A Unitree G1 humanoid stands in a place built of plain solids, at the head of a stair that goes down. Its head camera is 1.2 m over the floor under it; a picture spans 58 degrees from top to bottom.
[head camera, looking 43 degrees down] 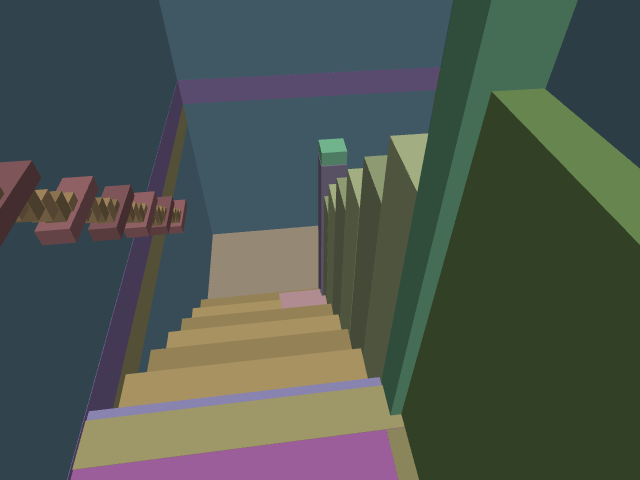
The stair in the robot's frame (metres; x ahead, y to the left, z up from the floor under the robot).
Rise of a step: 0.20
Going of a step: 0.23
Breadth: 0.85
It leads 7 degrees to the left of straight ahead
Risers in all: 7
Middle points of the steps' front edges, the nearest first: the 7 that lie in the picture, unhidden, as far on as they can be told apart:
0.63 0.24 0.00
0.85 0.27 -0.19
1.08 0.30 -0.39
1.31 0.33 -0.59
1.54 0.36 -0.78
1.76 0.38 -0.98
1.99 0.41 -1.18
